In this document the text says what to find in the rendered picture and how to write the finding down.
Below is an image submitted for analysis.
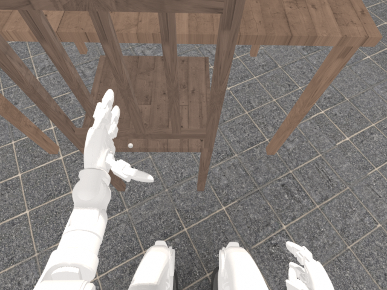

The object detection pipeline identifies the right robot hand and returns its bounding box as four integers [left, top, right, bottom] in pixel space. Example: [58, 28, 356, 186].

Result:
[286, 241, 334, 290]

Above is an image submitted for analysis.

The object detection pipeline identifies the table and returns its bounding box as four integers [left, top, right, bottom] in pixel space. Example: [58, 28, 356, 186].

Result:
[0, 0, 382, 155]

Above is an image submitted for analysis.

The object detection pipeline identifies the left robot thigh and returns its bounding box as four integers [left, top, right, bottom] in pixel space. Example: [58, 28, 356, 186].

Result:
[128, 245, 175, 290]

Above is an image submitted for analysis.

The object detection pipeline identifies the chair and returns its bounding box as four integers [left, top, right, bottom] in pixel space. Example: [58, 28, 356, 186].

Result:
[0, 0, 246, 192]

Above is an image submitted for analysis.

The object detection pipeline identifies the robot left shin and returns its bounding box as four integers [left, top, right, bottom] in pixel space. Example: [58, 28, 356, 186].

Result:
[155, 240, 174, 290]

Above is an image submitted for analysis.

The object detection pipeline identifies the left robot hand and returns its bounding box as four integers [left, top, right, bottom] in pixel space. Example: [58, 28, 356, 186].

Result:
[83, 89, 154, 182]

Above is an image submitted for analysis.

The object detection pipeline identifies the robot left forearm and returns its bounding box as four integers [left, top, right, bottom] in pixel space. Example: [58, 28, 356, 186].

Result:
[33, 168, 111, 290]

